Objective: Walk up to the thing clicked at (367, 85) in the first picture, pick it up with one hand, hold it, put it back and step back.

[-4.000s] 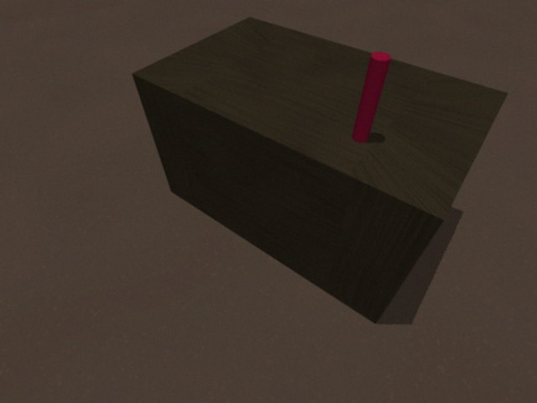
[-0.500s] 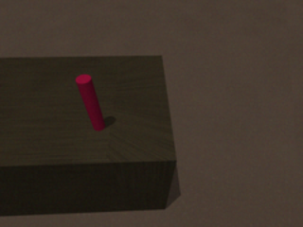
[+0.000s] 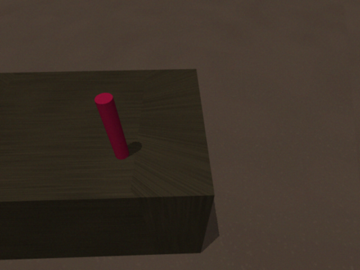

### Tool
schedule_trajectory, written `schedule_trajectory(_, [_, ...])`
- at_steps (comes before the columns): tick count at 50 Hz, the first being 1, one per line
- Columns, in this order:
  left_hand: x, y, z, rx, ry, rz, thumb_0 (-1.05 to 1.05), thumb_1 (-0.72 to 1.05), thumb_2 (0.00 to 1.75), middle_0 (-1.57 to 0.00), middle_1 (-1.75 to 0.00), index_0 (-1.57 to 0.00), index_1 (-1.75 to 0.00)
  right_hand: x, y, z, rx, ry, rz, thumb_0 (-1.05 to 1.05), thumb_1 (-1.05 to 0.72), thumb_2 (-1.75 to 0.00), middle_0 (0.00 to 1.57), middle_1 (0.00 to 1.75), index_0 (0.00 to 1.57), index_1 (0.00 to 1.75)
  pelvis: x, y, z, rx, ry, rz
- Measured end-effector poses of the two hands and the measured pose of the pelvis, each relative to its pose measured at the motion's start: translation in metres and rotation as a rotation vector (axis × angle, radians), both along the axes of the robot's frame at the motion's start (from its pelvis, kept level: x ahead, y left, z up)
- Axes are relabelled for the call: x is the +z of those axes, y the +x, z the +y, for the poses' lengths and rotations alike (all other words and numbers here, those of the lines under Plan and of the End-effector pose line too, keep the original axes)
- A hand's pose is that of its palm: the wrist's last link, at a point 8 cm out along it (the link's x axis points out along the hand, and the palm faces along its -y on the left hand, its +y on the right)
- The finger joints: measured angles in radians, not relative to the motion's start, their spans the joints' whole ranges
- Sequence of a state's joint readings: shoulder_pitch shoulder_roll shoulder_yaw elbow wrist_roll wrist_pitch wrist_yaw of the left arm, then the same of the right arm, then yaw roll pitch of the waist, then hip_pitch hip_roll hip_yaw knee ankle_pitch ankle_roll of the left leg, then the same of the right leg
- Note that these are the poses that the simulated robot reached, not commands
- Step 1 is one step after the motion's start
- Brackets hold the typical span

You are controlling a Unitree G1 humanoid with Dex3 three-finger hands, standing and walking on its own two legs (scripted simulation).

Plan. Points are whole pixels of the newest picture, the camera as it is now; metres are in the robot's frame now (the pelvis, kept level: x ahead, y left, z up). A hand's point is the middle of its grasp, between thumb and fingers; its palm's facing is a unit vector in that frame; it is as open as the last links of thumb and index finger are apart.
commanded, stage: walk up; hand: left
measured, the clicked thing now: (114, 129) +0.51 +0.21 -0.01
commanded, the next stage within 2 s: stand in 0.18 s
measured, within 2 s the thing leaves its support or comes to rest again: neither
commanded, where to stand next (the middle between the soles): +0.04 -0.02 m, yaw +3 degrees
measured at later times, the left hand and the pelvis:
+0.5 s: hand out of the picture +0.08 +0.25 -0.15, palm faces -0.01 -0.94 -0.35, open 7.4 cm; pelvis +0.00 -0.01 +0.00, yaw +1 degrees
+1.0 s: hand out of the picture +0.06 +0.25 -0.16, palm faces +0.00 -0.94 -0.35, open 7.4 cm; pelvis +0.00 +0.00 +0.00, yaw +2 degrees
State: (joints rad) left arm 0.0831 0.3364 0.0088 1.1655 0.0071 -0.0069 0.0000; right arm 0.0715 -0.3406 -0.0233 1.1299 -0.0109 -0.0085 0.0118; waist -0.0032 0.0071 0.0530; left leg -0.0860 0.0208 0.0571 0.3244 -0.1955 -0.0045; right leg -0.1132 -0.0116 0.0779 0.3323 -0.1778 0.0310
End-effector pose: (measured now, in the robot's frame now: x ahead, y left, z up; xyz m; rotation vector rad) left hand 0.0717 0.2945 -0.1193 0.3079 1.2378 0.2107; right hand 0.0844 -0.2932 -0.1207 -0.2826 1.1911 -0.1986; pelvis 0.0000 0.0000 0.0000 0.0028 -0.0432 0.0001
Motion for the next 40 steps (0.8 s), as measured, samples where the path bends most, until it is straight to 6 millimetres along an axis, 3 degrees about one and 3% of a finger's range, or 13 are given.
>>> schedule_trajectory(18, [0.002, 0.007, -0.003, -0.015, 0.003, -0.014, 0.0, 0.9, 0.89, -0.2, -0.3, -0.21, -0.3, -0.001, -0.015, -0.008, -0.001, -0.015, 0.052, 0.0, -0.91, -0.9, 0.2, 0.3, 0.2, 0.3, 0.001, 0.0, -0.004, 0.011, -0.002, 0.007])
schedule_trajectory(40, [0.001, -0.014, 0.0, 0.01, 0.003, 0.006, 0.0, 0.9, 0.89, -0.2, -0.3, -0.21, -0.3, 0.001, -0.009, -0.007, 0.034, -0.017, 0.037, 0.0, -0.91, -0.9, 0.2, 0.3, 0.2, 0.3, 0.001, -0.003, -0.005, 0.026, -0.005, 0.005])
